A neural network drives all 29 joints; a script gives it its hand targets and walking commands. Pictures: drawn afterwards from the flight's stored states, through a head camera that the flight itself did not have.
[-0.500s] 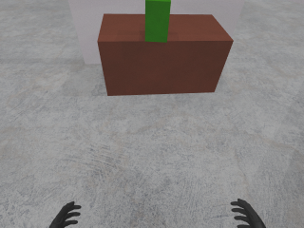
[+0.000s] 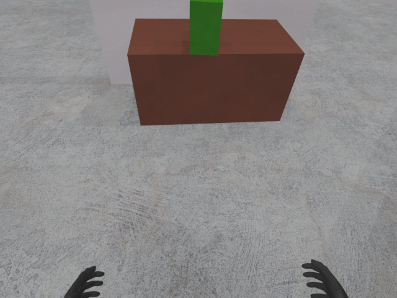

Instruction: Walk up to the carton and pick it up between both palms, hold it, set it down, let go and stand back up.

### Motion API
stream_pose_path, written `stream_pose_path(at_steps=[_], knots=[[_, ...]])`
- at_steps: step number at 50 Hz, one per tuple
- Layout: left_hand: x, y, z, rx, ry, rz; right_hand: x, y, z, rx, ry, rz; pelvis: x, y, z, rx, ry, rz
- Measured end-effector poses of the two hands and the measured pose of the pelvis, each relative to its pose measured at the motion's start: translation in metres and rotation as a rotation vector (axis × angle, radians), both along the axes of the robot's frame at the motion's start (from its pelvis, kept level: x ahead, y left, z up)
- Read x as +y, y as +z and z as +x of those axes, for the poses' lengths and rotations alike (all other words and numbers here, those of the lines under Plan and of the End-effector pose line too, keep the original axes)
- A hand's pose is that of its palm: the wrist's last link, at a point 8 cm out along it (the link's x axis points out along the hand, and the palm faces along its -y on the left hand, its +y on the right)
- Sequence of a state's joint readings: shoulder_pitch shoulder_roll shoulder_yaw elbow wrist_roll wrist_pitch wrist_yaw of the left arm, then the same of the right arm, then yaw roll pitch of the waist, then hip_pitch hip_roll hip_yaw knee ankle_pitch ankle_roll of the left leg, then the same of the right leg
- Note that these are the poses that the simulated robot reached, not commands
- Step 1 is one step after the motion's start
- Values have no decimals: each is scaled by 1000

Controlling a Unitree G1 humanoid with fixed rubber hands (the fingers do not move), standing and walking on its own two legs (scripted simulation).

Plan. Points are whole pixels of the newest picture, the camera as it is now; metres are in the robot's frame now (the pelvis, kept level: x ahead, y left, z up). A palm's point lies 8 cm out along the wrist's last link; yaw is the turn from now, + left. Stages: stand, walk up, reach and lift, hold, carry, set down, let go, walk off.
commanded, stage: stand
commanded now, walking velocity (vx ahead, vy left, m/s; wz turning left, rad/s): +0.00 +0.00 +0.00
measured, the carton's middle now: (205, 24) +1.52 -0.03 -0.05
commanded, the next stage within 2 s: walk up in 0.74 s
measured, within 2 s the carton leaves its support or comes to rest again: neither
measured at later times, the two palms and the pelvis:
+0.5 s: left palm out of the picture +0.13 +0.26 -0.10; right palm out of the picture +0.15 -0.27 -0.06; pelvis -0.01 +0.00 +0.00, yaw +0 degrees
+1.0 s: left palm out of the picture +0.12 +0.25 -0.09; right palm out of the picture +0.14 -0.28 -0.06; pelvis -0.02 -0.01 +0.00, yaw +0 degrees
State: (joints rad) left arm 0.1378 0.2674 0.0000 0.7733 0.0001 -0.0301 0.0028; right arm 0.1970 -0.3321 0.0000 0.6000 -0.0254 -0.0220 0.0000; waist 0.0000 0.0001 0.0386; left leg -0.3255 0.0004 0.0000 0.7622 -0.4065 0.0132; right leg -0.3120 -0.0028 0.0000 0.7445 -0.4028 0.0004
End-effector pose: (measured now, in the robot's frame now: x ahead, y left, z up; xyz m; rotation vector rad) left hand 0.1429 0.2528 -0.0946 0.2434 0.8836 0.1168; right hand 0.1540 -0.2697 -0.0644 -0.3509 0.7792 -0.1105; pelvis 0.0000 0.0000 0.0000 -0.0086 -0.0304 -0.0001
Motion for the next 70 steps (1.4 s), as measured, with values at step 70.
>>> stream_pose_path(at_steps=[70], knots=[[-5,11,-63,247,19,135,-92,-8,10,90,16,-52,-56,3,55,18,-6,47]])
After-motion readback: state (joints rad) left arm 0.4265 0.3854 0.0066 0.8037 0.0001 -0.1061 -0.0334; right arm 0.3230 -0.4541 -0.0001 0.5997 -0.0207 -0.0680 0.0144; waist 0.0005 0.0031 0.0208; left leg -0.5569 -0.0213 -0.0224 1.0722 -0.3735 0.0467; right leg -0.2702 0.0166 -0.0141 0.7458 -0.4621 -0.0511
